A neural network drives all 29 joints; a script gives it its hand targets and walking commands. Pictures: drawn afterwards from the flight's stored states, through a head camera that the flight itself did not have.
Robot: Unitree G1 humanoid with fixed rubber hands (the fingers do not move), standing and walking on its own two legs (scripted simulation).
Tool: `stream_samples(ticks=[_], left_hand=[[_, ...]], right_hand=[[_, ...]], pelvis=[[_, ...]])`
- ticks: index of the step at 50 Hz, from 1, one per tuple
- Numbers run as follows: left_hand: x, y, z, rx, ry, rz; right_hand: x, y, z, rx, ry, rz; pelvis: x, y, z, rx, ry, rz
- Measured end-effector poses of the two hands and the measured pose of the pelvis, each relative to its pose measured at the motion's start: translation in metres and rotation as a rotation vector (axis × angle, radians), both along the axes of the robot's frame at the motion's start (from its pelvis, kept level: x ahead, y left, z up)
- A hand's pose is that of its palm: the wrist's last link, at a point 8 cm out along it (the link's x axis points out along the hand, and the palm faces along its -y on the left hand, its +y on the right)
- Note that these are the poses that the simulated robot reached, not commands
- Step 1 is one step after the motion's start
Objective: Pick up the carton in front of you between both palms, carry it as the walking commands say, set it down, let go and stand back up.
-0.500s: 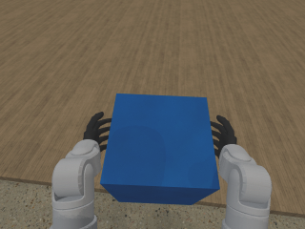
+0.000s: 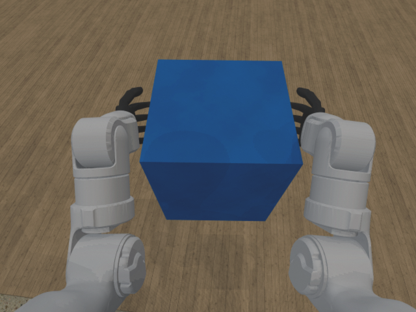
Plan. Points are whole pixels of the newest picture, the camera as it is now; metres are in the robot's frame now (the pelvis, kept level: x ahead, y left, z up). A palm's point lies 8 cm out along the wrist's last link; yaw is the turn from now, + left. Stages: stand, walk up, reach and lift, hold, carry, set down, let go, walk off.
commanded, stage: carry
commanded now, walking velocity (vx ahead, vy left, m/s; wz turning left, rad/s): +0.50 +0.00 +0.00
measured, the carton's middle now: (217, 149) +0.41 +0.01 +0.08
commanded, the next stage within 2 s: none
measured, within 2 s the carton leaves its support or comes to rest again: neither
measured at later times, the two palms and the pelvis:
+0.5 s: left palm (148, 15) +0.72 +0.18 +0.17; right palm (271, 6) +0.77 -0.11 +0.18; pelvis +0.37 -0.03 +0.06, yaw +3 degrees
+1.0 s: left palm out of the picture +1.06 +0.14 +0.19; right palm out of the picture +1.04 -0.16 +0.20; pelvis +0.69 +0.02 +0.09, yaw -1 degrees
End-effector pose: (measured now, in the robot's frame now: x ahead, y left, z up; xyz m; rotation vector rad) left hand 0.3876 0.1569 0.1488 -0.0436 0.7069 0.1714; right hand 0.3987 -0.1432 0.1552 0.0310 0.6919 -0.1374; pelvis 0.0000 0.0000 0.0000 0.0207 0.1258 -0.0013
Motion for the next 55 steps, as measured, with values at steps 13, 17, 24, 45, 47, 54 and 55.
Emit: stream_samples(ticks=[13,17,24,45,47,54,55], left_hand=[[0.201,-0.037,-0.019,-0.065,-0.087,-0.052],[0.255,-0.024,-0.015,-0.008,-0.078,0.018],[0.317,0.018,0.011,-0.040,-0.005,0.168],[0.634,-0.012,0.069,0.008,0.088,-0.117],[0.653,-0.016,0.060,-0.005,0.111,-0.116],[0.701,-0.013,0.021,-0.045,0.109,-0.033],[0.707,-0.012,0.016,-0.050,0.098,-0.015]], right_hand=[[0.171,-0.036,-0.023,0.045,-0.087,-0.129],[0.255,-0.022,-0.019,0.060,-0.075,-0.010],[0.360,0.025,0.013,0.042,0.001,0.125],[0.596,-0.009,0.062,-0.020,0.090,-0.080],[0.613,-0.013,0.056,-0.014,0.113,-0.098],[0.683,-0.012,0.025,0.009,0.109,-0.080],[0.693,-0.011,0.020,0.014,0.099,-0.071]], pelvis=[[0.194,-0.006,0.002,-0.037,-0.019,0.020],[0.258,-0.019,0.009,-0.041,-0.045,0.026],[0.354,-0.034,0.059,-0.003,-0.031,0.048],[0.633,0.025,0.077,-0.062,-0.045,0.013],[0.655,0.024,0.082,-0.071,-0.040,0.006],[0.745,0.006,0.083,-0.067,-0.031,-0.008],[0.759,0.002,0.081,-0.062,-0.032,-0.008]])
